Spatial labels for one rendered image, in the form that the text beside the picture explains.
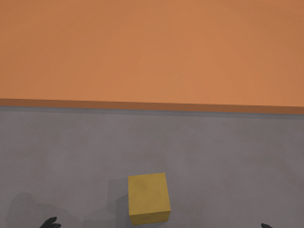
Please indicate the carton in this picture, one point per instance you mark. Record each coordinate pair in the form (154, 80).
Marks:
(148, 199)

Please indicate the left robot hand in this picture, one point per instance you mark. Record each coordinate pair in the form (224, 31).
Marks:
(49, 223)

